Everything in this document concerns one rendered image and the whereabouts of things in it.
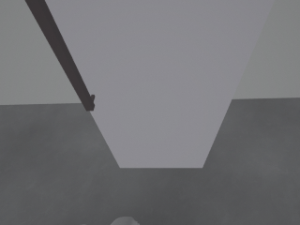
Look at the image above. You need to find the handle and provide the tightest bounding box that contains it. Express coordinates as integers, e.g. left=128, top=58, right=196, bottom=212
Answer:
left=25, top=0, right=95, bottom=112

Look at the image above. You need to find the fridge door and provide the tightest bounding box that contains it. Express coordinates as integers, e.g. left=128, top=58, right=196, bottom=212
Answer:
left=45, top=0, right=275, bottom=169

